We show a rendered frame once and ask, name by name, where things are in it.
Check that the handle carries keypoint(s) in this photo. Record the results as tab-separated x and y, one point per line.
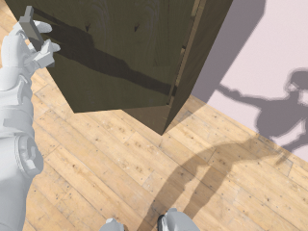
30	29

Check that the right robot thigh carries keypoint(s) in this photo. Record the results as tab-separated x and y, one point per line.
178	221

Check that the cupboard door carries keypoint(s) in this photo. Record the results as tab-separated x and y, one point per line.
115	54

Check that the robot left shin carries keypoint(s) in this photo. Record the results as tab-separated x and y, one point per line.
110	220

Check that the robot left upper arm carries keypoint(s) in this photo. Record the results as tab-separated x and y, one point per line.
20	162

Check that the robot left hand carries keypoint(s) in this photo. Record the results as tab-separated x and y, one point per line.
15	52

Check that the robot left forearm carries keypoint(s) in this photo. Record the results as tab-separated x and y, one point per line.
16	107

